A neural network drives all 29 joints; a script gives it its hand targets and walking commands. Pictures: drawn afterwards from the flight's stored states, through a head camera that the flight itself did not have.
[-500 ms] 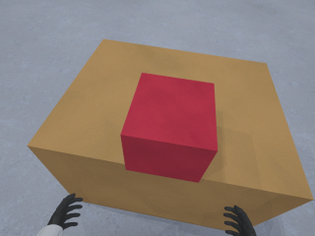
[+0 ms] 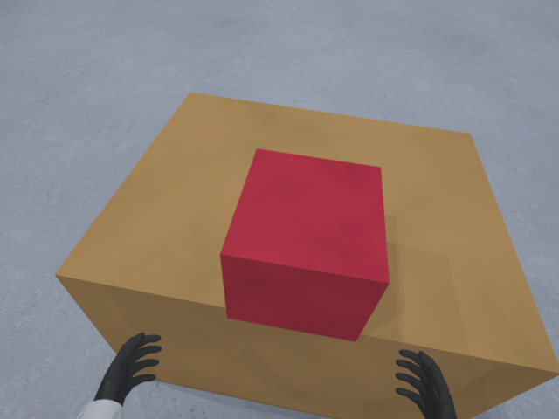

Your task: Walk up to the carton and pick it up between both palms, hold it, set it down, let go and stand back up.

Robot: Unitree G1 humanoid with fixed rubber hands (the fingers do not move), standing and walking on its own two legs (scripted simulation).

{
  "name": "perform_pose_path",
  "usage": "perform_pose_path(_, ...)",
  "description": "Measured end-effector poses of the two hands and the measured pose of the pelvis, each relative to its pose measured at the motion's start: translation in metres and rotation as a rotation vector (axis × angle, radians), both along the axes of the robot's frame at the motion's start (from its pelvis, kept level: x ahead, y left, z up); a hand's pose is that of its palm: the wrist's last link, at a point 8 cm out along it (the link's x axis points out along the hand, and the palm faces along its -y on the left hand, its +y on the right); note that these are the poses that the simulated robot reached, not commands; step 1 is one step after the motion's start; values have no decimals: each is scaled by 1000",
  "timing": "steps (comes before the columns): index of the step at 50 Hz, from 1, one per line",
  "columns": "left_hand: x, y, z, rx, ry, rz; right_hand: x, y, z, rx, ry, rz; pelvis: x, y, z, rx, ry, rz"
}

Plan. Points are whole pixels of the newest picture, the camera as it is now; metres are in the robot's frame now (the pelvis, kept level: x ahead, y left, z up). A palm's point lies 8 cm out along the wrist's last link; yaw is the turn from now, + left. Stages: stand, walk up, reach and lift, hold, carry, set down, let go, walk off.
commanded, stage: reach and lift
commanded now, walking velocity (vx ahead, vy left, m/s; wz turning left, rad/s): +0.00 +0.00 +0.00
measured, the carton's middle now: (304, 242) +0.44 -0.02 -0.04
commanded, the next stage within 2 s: none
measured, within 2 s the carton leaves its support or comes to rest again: neither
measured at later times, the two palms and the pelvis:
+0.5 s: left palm (127, 353) +0.21 +0.23 -0.03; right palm (432, 379) +0.20 -0.21 -0.04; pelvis +0.01 +0.00 -0.01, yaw +1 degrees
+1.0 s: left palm (144, 288) +0.29 +0.22 +0.01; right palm (430, 319) +0.27 -0.21 +0.00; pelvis +0.01 +0.01 +0.00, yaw +0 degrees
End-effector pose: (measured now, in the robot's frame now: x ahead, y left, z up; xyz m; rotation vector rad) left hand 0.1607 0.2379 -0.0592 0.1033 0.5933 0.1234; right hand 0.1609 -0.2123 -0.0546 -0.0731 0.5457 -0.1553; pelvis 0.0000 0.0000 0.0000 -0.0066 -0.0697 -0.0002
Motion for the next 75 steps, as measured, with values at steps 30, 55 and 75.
perform_pose_path(30, 57, -9, 28, -24, -329, -60, 51, 6, 20, 55, -281, -24, 9, 3, -8, -8, 31, 17)
perform_pose_path(55, 141, -17, 76, -44, -361, -74, 128, 3, 67, 71, -317, -20, 13, 6, 0, -7, 52, 3)
perform_pose_path(75, 208, -29, 125, -52, -367, -84, 185, 2, 112, 58, -319, -8, 6, 5, 1, -5, 100, -5)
